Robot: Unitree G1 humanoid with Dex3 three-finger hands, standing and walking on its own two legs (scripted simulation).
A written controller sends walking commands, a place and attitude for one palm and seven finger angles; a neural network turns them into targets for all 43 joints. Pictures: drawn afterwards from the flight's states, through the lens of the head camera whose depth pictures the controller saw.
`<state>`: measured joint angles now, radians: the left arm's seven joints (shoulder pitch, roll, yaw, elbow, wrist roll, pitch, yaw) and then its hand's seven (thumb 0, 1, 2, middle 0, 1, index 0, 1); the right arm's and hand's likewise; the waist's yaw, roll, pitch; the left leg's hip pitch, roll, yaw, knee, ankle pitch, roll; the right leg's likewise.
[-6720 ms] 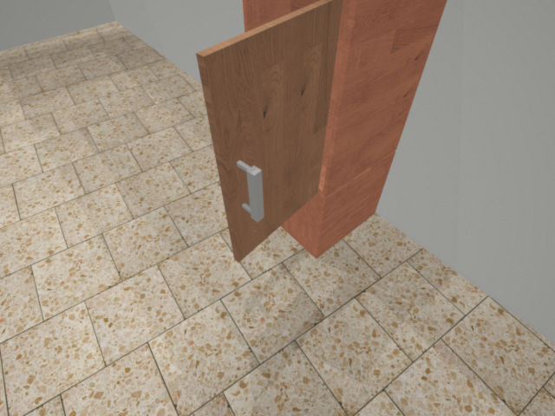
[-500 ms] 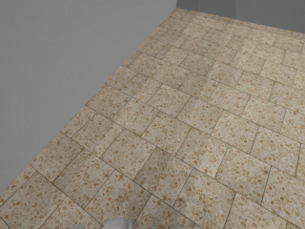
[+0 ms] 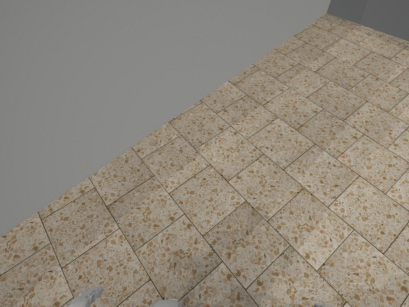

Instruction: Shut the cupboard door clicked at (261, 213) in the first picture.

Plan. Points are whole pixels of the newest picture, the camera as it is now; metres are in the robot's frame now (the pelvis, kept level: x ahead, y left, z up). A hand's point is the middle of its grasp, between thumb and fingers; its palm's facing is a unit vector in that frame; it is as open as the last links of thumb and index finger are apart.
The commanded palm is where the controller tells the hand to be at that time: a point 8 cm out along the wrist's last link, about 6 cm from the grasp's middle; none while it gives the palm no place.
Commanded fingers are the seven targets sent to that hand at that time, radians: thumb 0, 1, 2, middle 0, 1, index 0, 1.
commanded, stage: walk to a spot facing it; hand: left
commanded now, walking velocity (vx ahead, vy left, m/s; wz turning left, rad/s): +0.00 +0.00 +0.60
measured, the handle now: out of the picture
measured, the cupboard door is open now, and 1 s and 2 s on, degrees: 98 98 98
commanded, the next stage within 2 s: none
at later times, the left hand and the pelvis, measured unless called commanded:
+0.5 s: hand out of the picture -0.02 +0.22 -0.17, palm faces +0.36 -0.90 -0.25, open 7.4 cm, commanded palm none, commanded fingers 0.00 0.90 0.90 -0.20 -0.30 -0.20 -0.30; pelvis +0.01 -0.01 +0.00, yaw +20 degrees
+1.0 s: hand out of the picture +0.00 +0.14 -0.14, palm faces +0.58 -0.78 -0.25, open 7.4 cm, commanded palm none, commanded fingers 0.00 0.90 0.90 -0.20 -0.30 -0.20 -0.30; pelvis +0.04 -0.06 +0.02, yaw +38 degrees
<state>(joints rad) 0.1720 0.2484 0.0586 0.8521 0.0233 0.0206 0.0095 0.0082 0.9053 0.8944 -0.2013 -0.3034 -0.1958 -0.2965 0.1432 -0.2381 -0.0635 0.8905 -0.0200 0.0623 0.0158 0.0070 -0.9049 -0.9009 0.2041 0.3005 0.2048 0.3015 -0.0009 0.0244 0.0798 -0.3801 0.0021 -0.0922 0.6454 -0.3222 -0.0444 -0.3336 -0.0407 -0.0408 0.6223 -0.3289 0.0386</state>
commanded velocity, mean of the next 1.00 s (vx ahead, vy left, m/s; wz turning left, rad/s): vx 0.00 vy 0.00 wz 0.60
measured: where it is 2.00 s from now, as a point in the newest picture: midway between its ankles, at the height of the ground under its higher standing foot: outside the picture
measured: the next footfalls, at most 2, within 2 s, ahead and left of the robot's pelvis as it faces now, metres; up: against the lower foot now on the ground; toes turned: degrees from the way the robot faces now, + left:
left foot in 0.38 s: +0.01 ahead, +0.11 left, +0.00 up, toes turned +22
right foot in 0.78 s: +0.12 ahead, -0.14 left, +0.00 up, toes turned +26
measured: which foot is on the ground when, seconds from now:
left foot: up 0.00-0.36, down 0.38-0.78, up 0.80-1.00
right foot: down 0.00-0.38, up 0.40-0.76, down 0.78-1.00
